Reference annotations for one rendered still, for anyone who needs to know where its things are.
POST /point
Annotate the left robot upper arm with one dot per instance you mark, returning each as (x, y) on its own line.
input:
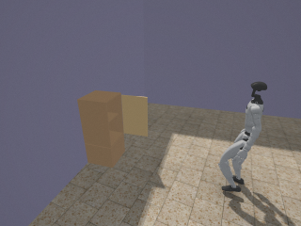
(255, 111)

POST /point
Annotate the robot left forearm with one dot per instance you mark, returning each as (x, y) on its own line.
(253, 136)

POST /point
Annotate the cupboard door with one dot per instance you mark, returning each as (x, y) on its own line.
(135, 115)

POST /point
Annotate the robot left hand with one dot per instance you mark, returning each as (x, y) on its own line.
(241, 154)

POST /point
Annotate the robot right foot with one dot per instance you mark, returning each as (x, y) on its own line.
(240, 181)

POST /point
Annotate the right robot shin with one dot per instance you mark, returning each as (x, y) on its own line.
(237, 168)

